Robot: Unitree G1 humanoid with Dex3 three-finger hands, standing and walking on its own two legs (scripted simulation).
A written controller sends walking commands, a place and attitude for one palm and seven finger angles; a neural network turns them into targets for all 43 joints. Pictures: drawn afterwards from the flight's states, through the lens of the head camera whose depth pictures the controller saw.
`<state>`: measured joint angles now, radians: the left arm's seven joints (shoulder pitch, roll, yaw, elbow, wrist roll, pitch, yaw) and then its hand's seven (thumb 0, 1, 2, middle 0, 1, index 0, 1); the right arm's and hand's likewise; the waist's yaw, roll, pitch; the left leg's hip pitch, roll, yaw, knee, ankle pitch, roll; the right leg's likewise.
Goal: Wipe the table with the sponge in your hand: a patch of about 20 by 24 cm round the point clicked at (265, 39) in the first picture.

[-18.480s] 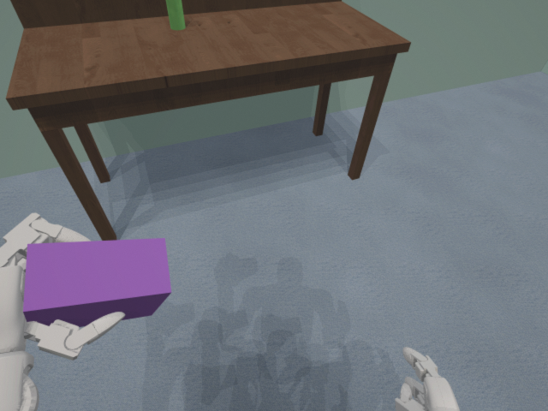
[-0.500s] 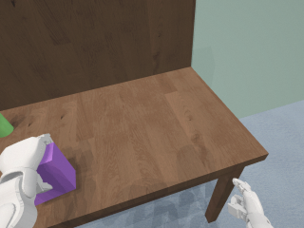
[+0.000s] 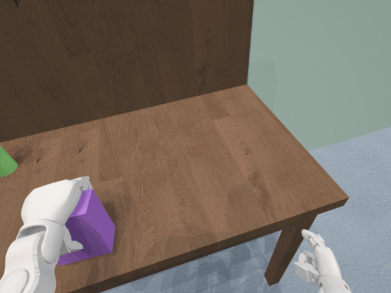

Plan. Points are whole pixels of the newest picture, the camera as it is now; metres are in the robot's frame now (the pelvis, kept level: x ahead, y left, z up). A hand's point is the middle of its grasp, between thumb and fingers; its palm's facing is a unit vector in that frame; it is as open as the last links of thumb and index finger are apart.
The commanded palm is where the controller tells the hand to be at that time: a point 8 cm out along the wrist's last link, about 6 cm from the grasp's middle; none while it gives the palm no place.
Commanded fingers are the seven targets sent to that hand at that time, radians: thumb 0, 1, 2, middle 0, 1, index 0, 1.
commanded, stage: move the sponge above the wiping area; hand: left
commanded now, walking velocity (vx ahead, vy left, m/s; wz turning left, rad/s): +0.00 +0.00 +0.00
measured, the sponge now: (80, 234) +0.20 +0.28 +0.03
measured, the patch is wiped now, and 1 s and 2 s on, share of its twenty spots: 0.00 0.00 0.40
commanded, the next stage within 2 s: lower the sponge onto the table in 0.24 s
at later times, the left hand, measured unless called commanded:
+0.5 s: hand (70, 218) +0.20 +0.27 +0.09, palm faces -0.02 -0.07 -1.00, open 10.4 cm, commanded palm +0.17 +0.29 +0.17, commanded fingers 0.00 0.10 1.30 -1.20 -1.60 -1.20 -1.60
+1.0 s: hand (56, 214) +0.20 +0.30 +0.10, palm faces +0.07 -0.05 -1.00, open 10.4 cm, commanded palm +0.17 +0.30 +0.16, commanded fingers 0.00 0.10 1.30 -1.20 -1.60 -1.20 -1.60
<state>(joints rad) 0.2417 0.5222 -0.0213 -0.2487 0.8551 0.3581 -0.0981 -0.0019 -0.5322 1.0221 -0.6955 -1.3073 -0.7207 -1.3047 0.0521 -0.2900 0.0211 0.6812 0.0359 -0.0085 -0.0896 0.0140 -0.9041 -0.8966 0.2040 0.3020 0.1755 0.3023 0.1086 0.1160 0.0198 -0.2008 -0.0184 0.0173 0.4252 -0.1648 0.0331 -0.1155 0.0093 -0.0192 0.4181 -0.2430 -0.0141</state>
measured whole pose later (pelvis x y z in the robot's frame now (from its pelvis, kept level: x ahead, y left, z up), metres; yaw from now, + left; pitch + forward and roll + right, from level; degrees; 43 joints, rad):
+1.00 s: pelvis +0.00 +0.00 +0.00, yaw +0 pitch -4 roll -1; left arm 0.24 0.55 0.04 -0.21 0.88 0.22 0.04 0.00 -0.53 1.02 -0.71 -1.29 -0.73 -1.28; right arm 0.07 -0.25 0.01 0.71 0.02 -0.03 -0.11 0.01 -0.90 -0.90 0.20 0.30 0.17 0.29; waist 0.15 0.10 0.03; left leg -0.19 0.00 0.01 0.44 -0.18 0.02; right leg -0.10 0.03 -0.01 0.41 -0.23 -0.02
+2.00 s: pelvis +0.00 +0.00 +0.00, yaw +1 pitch -1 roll -1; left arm -0.02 0.51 0.03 0.16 0.95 0.23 0.02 0.01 -0.54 1.03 -0.72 -1.27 -0.74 -1.27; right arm 0.07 -0.26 0.02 0.73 0.04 -0.01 -0.09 0.01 -0.90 -0.90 0.20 0.30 0.20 0.30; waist 0.12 0.10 -0.01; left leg -0.27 -0.01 -0.01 0.44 -0.16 0.03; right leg -0.16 0.02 -0.04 0.41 -0.23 -0.02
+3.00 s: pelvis +0.01 +0.01 -0.01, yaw +1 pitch +7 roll -2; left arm -0.42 0.62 0.08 0.66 1.00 0.10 0.02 0.02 -0.55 1.03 -0.73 -1.26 -0.76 -1.26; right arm 0.18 -0.29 -0.01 0.74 0.07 0.06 -0.07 0.01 -0.91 -0.90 0.20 0.30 0.20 0.30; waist 0.05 0.07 -0.06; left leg -0.43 -0.02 -0.01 0.51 -0.20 0.04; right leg -0.31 0.01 -0.04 0.45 -0.25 -0.01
